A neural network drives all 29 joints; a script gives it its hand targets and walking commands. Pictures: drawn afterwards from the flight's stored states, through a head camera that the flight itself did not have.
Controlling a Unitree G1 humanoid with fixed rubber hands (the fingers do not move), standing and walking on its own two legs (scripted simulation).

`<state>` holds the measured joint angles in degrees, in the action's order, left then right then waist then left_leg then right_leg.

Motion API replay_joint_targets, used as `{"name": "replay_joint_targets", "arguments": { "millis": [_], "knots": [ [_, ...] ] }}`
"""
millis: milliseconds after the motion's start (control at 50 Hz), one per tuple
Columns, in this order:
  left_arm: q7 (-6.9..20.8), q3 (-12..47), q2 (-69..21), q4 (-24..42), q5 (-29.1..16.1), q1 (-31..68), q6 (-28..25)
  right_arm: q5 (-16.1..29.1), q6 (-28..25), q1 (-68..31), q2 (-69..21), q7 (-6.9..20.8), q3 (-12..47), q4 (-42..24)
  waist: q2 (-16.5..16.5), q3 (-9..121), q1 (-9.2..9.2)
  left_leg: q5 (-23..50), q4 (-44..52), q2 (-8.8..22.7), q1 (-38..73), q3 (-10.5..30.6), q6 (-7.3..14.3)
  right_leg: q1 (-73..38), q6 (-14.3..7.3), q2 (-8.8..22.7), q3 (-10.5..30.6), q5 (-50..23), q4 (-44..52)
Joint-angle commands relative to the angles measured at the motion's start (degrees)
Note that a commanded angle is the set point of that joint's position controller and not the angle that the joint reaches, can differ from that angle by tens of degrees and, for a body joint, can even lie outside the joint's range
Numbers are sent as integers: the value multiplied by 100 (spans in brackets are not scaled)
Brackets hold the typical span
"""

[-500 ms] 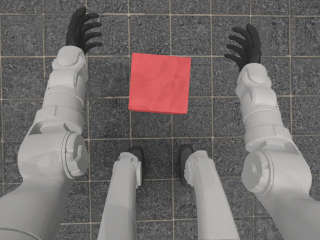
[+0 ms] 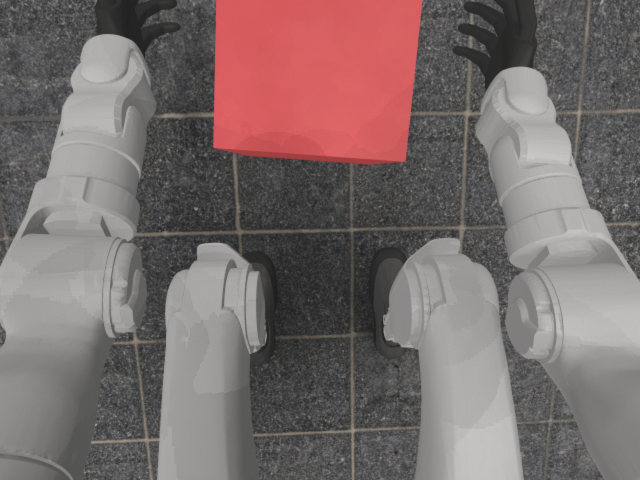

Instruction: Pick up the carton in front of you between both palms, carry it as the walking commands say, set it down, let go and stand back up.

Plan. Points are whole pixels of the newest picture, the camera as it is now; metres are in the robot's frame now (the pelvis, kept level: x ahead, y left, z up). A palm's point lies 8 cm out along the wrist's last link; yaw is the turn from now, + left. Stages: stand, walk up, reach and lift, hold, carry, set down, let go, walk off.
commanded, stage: reach and lift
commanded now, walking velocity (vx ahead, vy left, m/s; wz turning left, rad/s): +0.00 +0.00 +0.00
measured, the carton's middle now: (314, 83) +0.51 +0.02 -0.30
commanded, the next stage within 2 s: none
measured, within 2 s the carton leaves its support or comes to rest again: leaves its support in 1.06 s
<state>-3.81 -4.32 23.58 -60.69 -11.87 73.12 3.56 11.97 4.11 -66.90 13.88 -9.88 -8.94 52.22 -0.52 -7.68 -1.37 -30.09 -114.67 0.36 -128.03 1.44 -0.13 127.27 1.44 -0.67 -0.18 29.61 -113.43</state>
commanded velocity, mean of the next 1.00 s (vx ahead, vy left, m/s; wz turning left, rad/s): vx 0.00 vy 0.00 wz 0.00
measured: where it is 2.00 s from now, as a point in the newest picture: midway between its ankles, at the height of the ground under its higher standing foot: (326, 324)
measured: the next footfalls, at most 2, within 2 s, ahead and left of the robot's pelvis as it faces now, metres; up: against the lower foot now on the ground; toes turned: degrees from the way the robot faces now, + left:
none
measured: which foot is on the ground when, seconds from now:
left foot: down 0.00-1.00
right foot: down 0.00-1.00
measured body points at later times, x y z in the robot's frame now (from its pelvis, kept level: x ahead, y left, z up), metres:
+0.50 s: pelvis +0.00 +0.00 -0.05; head +0.36 +0.03 +0.21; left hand +0.54 +0.20 -0.24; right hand +0.53 -0.17 -0.23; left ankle +0.11 +0.12 -0.39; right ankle +0.12 -0.12 -0.39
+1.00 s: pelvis -0.01 +0.00 -0.05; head +0.35 +0.03 +0.21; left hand +0.55 +0.17 -0.23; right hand +0.54 -0.13 -0.23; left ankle +0.11 +0.12 -0.39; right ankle +0.12 -0.12 -0.39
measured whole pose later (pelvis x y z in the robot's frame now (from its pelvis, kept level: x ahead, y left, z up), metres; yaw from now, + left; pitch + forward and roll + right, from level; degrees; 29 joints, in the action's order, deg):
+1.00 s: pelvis -0.01 +0.00 -0.05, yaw +0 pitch +38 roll -2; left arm -6.7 1.7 19.4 -72.8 -11.5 86.6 2.1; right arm 11.3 1.4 -82.1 12.1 -11.6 -10.6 67.7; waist -2.7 -17.3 -0.5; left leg -29.9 -125.1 0.4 -132.9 1.5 0.3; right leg 132.0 2.3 -1.8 0.3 29.2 -123.5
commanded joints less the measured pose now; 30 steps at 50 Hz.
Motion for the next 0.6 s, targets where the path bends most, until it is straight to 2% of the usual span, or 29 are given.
{"name": "replay_joint_targets", "arguments": {
  "millis": [0,120,180,240,320,380,440,500,580],
  "knots": [
    [-12,43,715,-27,-83,1745,-133,41,-122,-1608,633,-1,-28,-13,245,5836,1,594,809,-43,3071,-163,-76,-3104,136,-113,-257,-675,685],
    [-31,261,836,-503,-184,2300,-322,162,-344,-2187,821,50,83,654,280,5440,16,711,358,35,2932,-34,-67,-2868,129,-71,-184,-818,174],
    [-94,402,917,-357,-305,2544,-425,361,-469,-2406,906,24,241,622,307,5892,22,1042,134,30,3238,-32,-81,-3109,128,-88,-191,-1166,-57],
    [-136,581,934,-207,-426,2554,-507,764,-506,-2305,679,39,635,857,402,6311,228,1466,-15,20,3624,-86,-54,-3176,136,-148,-205,-1503,-236],
    [-167,595,875,194,-439,2414,-516,927,-550,-2053,559,-9,770,600,497,6855,309,1910,-117,-18,4076,-134,-71,-3220,147,-228,-255,-1808,-320],
    [-173,563,723,288,-388,2227,-463,871,-544,-1833,473,-38,727,566,532,6734,267,1990,-90,-61,4146,-122,-79,-2993,144,-263,-305,-1762,-277],
    [-120,504,519,-65,-277,2004,-443,618,-546,-1756,493,8,499,829,456,5688,156,1661,-10,-52,3517,-15,-73,-2382,142,-241,-301,-1394,-208],
    [-78,454,398,-317,-198,1914,-459,379,-584,-1801,520,39,312,928,369,5182,82,1489,40,-53,3083,51,-76,-2162,152,-231,-272,-1284,-171],
    [-82,501,289,-453,-190,2023,-497,316,-633,-1982,432,29,328,897,294,5141,110,1335,92,-84,2863,29,-56,-2330,148,-254,-226,-1266,-128]
  ]
}}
